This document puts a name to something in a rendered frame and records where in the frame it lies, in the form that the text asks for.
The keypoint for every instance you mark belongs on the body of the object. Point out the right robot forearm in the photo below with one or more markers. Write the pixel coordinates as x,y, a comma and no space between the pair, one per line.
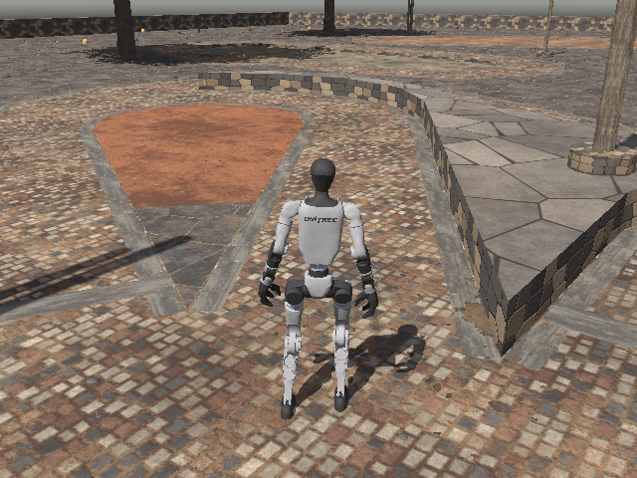
365,273

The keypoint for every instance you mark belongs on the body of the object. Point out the left robot forearm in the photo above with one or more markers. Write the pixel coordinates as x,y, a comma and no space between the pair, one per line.
271,267

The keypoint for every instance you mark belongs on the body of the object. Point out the right robot foot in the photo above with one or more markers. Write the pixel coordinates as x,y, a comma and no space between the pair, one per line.
340,402

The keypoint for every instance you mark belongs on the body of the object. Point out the robot left upper arm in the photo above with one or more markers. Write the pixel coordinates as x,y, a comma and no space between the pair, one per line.
289,210

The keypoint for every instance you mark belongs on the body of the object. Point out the robot foot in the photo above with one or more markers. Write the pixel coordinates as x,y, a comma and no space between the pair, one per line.
287,410
340,402

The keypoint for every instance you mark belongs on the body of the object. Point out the robot right upper arm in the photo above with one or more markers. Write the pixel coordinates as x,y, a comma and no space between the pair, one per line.
352,213

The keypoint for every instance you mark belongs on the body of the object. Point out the right robot hand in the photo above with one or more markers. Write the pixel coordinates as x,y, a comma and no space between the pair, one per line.
371,305

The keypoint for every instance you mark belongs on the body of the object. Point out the left robot hand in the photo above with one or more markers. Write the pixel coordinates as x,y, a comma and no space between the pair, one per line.
263,292

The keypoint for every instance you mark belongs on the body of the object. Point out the left robot foot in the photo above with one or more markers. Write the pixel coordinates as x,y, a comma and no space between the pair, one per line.
287,410

